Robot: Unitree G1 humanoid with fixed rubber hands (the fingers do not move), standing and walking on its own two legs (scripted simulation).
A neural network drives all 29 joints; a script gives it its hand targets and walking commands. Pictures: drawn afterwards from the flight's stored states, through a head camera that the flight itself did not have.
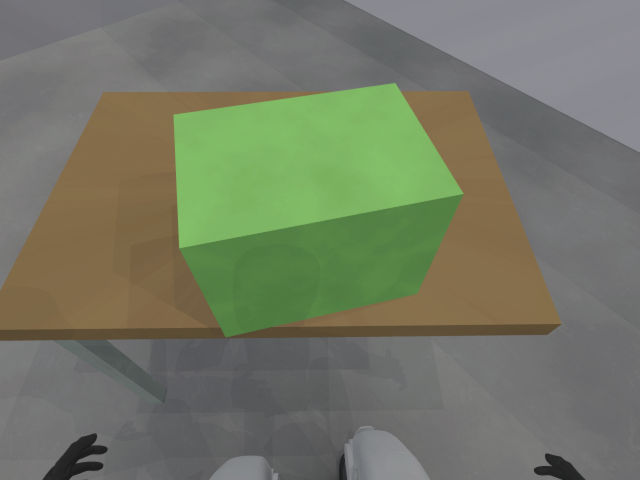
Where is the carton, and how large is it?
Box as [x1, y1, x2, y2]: [174, 83, 462, 336]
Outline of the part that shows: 395,83 174,114 179,248 225,336 414,294 417,292 462,196 462,192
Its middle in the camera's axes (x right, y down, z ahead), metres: -0.02 -0.03 +0.57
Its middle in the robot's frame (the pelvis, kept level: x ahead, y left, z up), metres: +0.45 +0.02 +0.02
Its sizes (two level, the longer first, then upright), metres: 0.312 0.219 0.245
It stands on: a table, 0.65 m high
